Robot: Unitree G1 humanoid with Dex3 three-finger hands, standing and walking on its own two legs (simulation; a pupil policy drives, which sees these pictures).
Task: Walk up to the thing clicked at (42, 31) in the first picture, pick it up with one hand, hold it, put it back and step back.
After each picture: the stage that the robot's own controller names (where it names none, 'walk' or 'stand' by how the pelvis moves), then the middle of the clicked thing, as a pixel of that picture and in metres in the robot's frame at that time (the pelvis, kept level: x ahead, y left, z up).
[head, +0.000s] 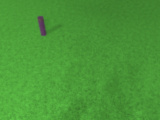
stand; (42, 26) +1.56 +0.48 -0.66
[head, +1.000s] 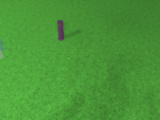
walk; (60, 30) +1.46 +0.22 -0.64
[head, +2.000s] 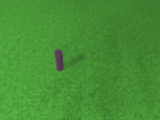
walk; (59, 60) +0.95 +0.16 -0.65
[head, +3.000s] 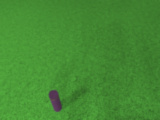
walk; (55, 101) +0.55 +0.21 -0.62
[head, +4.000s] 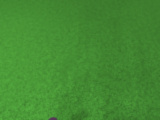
stand; out of the picture +0.37 +0.18 -0.64
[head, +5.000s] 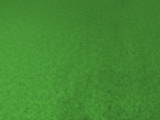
stand; out of the picture +0.35 +0.18 -0.65
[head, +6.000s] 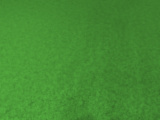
stand; out of the picture +0.36 +0.14 -0.65
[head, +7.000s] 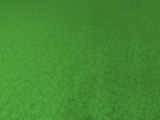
stand; out of the picture +0.37 +0.16 -0.66
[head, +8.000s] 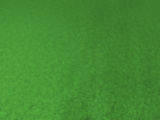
stand; out of the picture +0.37 +0.17 -0.66
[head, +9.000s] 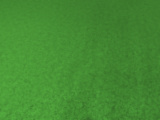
stand; out of the picture +0.35 +0.17 -0.66
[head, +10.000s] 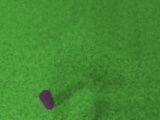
go down; (47, 100) +0.39 +0.17 -0.53
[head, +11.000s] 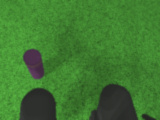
go down; (35, 66) +0.45 +0.18 -0.29
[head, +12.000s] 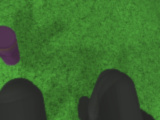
close in; (8, 49) +0.44 +0.20 -0.20
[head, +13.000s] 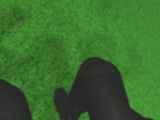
close; out of the picture +0.44 +0.23 -0.17
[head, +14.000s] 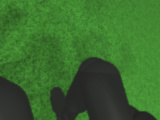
lift; out of the picture +0.42 +0.24 -0.16
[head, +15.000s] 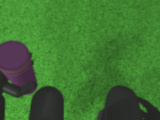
lift; (21, 73) +0.33 +0.20 -0.02
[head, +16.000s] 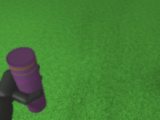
hold; (30, 84) +0.31 +0.17 +0.07
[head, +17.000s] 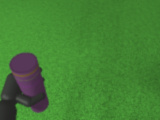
hold; (33, 87) +0.32 +0.17 +0.03
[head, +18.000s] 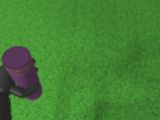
crouch; (26, 78) +0.35 +0.18 -0.01
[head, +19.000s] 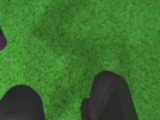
lower; out of the picture +0.50 +0.22 -0.05
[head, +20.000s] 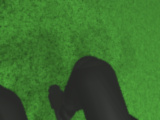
lower; out of the picture +0.48 +0.26 -0.16
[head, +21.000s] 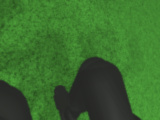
lower; out of the picture +0.45 +0.25 -0.17
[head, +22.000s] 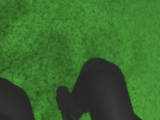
lower; out of the picture +0.44 +0.25 -0.16
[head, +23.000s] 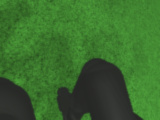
lower; out of the picture +0.44 +0.24 -0.17
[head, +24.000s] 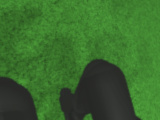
open; out of the picture +0.43 +0.22 -0.17
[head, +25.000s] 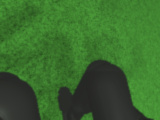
stand; out of the picture +0.43 +0.22 -0.17
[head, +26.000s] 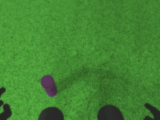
walk; (50, 87) +0.42 +0.16 -0.45
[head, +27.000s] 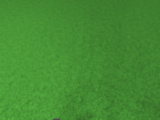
stand; out of the picture +0.37 +0.15 -0.60
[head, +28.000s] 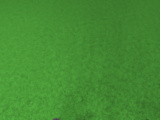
stand; out of the picture +0.37 +0.15 -0.60
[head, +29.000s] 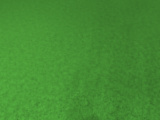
stand; out of the picture +0.39 +0.14 -0.65
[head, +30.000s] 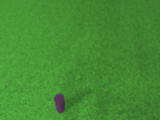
walk; (60, 104) +0.44 +0.11 -0.64
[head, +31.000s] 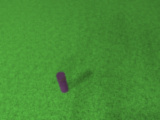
walk; (62, 83) +0.65 +0.20 -0.63
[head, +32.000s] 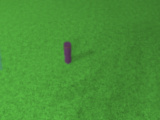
walk; (67, 53) +1.02 +0.12 -0.63
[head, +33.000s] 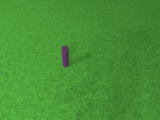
stand; (65, 57) +1.04 +0.15 -0.64
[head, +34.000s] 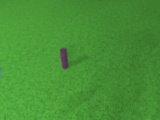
stand; (64, 59) +1.07 +0.17 -0.66
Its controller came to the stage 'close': yes
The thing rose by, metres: 0.69
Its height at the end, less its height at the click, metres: +0.00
